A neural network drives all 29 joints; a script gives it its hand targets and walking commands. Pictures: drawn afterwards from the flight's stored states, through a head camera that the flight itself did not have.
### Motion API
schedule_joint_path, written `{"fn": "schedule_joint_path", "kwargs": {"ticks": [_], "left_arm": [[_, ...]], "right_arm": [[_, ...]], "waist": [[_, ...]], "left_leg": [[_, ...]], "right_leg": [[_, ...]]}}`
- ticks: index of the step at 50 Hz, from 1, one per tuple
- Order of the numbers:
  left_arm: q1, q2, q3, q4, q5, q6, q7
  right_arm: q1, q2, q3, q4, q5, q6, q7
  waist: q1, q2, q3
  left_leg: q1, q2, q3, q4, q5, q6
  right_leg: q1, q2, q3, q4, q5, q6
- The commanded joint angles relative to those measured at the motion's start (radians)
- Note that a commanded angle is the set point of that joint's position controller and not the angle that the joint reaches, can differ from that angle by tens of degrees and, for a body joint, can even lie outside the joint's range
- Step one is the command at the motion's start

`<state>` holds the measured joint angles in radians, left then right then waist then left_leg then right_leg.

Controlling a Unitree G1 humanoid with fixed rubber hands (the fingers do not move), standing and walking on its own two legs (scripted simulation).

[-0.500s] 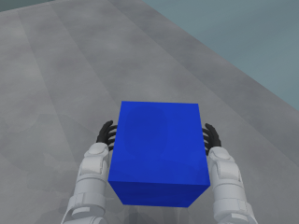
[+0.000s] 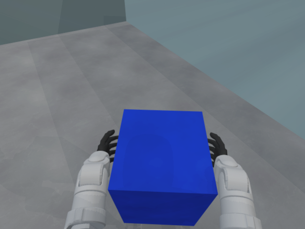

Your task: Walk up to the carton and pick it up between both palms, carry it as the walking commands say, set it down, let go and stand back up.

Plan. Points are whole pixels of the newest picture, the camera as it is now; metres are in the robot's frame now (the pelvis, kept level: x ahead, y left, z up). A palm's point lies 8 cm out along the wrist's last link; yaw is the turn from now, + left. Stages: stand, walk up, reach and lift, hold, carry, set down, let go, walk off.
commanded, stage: reach and lift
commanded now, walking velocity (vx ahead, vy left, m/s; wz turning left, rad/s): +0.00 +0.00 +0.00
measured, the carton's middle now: (160, 170) +0.29 +0.00 -0.03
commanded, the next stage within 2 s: hold in 0.94 s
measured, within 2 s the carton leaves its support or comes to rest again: neither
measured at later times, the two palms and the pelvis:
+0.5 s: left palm (101, 156) +0.29 +0.16 +0.04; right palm (218, 158) +0.29 -0.15 +0.04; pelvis +0.00 +0.00 +0.00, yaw +0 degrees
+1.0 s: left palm (101, 159) +0.28 +0.16 +0.04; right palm (220, 162) +0.28 -0.16 +0.04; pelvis +0.01 +0.00 +0.00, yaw +0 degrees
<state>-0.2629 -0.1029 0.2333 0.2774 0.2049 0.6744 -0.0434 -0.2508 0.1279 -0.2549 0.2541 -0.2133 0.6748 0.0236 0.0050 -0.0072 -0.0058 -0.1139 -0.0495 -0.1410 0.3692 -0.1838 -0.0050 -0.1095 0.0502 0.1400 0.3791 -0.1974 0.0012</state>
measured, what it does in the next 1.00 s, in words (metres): stands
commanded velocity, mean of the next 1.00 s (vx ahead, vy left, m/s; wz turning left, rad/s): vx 0.00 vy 0.00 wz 0.00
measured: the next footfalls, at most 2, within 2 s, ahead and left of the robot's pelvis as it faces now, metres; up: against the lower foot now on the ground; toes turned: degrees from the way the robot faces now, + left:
none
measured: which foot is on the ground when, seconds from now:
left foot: down 0.00-1.00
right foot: down 0.00-1.00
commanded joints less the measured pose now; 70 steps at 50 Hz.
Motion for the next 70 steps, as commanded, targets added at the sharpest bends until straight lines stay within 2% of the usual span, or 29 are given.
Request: {"fn": "schedule_joint_path", "kwargs": {"ticks": [1,6,14,41,53,70], "left_arm": [[-0.538,-0.895,-0.598,-0.083,-0.21,-0.001,-0.204],[-0.553,-0.881,-0.565,-0.074,-0.202,0.021,-0.205],[-0.572,-0.896,-0.556,-0.084,-0.206,0.028,-0.198],[-0.438,-0.865,-0.608,-0.193,-0.196,0.041,-0.173],[-0.415,-0.841,-0.615,-0.218,-0.199,0.047,-0.171],[-0.458,-0.851,-0.594,-0.182,-0.2,0.047,-0.179]], "right_arm": [[-0.541,0.911,0.618,-0.068,0.219,0.007,0.203],[-0.554,0.895,0.588,-0.053,0.211,0.032,0.204],[-0.58,0.89,0.586,-0.052,0.212,0.036,0.212],[-0.445,0.836,0.632,-0.169,0.21,0.035,0.193],[-0.417,0.824,0.645,-0.194,0.211,0.042,0.186],[-0.454,0.842,0.631,-0.159,0.207,0.044,0.193]], "waist": [[-0.003,0.0,-0.246],[-0.005,0.002,-0.202],[0.01,0.004,-0.218],[0.006,0.01,-0.24],[0.006,0.006,-0.22],[0.01,0.004,-0.202]], "left_leg": [[0.11,-0.034,0.057,-0.053,0.154,0.001],[0.09,-0.038,0.067,-0.063,0.092,0.001],[0.102,-0.038,0.073,-0.057,0.102,-0.005],[0.137,-0.045,0.062,-0.062,0.246,-0.013],[0.119,-0.045,0.066,-0.067,0.198,-0.006],[0.101,-0.044,0.074,-0.067,0.115,0.0]], "right_leg": [[0.061,0.029,-0.059,-0.067,0.156,0.025],[0.06,0.025,-0.059,-0.074,0.101,0.023],[0.06,0.031,-0.061,-0.067,0.094,0.021],[0.099,0.048,-0.062,-0.072,0.239,0.018],[0.089,0.045,-0.061,-0.074,0.196,0.016],[0.063,0.038,-0.06,-0.076,0.107,0.014]]}}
